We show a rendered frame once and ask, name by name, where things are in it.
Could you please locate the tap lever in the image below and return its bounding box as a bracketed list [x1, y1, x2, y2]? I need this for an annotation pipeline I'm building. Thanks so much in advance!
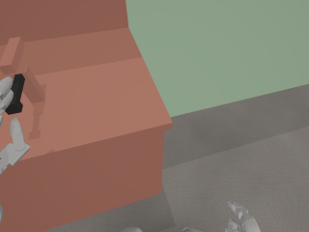
[5, 73, 25, 115]

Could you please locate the robot right hand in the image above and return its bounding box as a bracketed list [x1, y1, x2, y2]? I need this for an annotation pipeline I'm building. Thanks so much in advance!
[225, 200, 261, 232]

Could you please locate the counter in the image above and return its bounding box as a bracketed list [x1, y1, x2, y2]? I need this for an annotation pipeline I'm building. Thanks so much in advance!
[0, 0, 173, 232]

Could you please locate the robot left hand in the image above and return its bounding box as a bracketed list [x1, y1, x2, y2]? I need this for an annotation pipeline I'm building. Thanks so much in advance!
[0, 76, 30, 176]

